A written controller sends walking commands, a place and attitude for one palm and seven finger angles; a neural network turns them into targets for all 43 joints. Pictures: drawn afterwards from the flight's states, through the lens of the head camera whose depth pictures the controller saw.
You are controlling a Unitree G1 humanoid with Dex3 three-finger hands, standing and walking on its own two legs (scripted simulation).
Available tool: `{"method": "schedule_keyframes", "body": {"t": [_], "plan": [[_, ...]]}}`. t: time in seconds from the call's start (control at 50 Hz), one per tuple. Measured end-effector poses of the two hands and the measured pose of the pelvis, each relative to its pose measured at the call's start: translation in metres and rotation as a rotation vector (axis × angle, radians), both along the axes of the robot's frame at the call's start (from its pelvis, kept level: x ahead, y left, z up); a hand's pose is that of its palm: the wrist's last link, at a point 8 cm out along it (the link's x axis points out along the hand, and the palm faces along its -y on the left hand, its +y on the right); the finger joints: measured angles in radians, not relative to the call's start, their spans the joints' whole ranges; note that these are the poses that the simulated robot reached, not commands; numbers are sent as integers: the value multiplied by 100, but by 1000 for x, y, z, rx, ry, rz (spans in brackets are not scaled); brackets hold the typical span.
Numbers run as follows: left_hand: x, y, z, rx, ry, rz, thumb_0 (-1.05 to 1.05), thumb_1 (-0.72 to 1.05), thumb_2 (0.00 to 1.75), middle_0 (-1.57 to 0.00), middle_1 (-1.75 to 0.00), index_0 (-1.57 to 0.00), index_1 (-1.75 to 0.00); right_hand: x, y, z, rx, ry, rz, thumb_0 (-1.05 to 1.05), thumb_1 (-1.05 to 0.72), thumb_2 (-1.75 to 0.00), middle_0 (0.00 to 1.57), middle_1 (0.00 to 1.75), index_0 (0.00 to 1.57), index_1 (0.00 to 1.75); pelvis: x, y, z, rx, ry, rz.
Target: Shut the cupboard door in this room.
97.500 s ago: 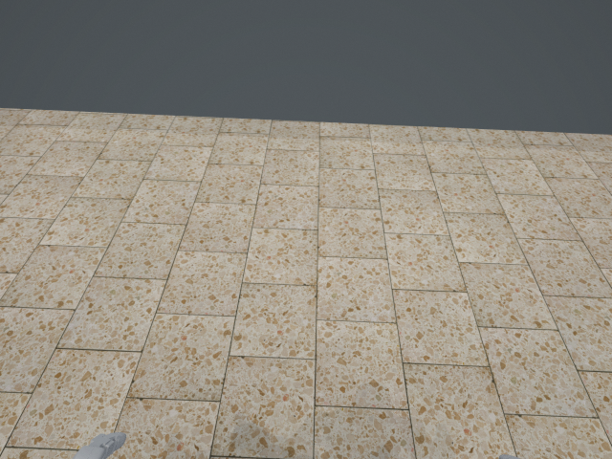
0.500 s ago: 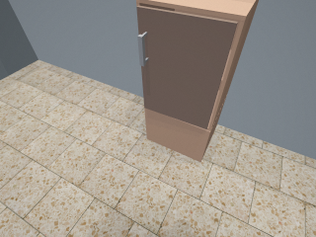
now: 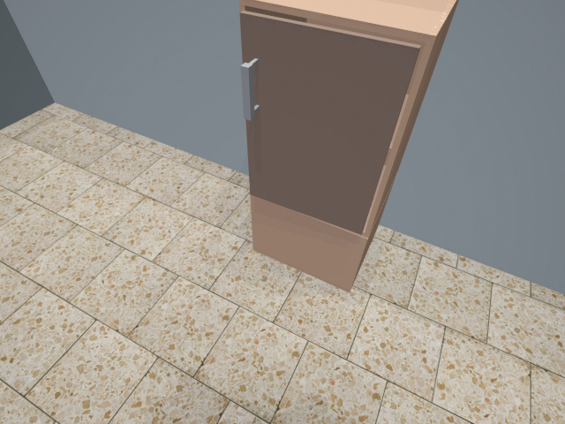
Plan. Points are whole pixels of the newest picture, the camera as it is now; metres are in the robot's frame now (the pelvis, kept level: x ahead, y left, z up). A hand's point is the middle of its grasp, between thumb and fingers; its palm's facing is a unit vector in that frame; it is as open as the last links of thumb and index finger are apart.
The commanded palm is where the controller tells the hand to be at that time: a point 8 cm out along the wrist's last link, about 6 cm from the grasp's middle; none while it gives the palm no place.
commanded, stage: look to check the result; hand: left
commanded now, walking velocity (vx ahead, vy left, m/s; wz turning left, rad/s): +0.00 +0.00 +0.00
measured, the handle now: (252, 89) +0.88 +0.12 +0.04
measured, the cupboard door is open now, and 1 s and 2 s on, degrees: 2 2 2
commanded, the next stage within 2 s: walk to a spot facing it in 0.52 s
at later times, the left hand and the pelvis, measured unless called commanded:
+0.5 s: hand out of the picture -0.03 +0.16 -0.17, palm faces +0.05 -0.98 -0.18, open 7.3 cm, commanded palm none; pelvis +0.01 +0.00 +0.00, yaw +0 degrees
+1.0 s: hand out of the picture +0.02 +0.20 -0.21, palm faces +0.21 -0.96 -0.19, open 7.3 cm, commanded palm none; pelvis +0.01 +0.01 -0.02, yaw +9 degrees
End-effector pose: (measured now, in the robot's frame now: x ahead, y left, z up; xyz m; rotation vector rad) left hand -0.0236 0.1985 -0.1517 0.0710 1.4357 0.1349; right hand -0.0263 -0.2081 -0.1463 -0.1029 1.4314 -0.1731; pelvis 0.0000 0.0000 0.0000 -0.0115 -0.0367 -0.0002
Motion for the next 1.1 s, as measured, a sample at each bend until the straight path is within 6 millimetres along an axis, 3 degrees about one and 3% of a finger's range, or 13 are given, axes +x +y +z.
{"method": "schedule_keyframes", "body": {"t": [0.36,0.8,0.9,0.98,1.1], "plan": [[-20,17,8,52,77,16,1,91,90,-20,-30,-20,-30,18,-2,-2,5,-7,16,1,-91,-90,20,30,20,30,6,1,1,4,3,-2],[13,13,2,54,-3,36,1,91,90,-20,-30,-20,-30,37,-18,-3,-15,-21,47,0,-91,-90,20,30,20,30,12,-6,-4,0,1,38],[18,25,-12,63,-38,92,1,91,90,-20,-30,-20,-30,46,-19,-9,-35,6,91,0,-91,-90,20,30,20,30,14,0,-15,-24,-7,111],[25,43,-25,67,-76,146,1,91,90,-20,-30,-20,-30,66,-17,-10,-66,-9,155,1,-91,-90,20,30,20,30,15,10,-25,-10,-6,162],[39,66,-4,110,-126,154,1,91,90,-20,-30,-20,-30,95,-15,4,-85,-74,238,0,-91,-90,20,30,20,30,2,13,-12,-14,40,206]]}}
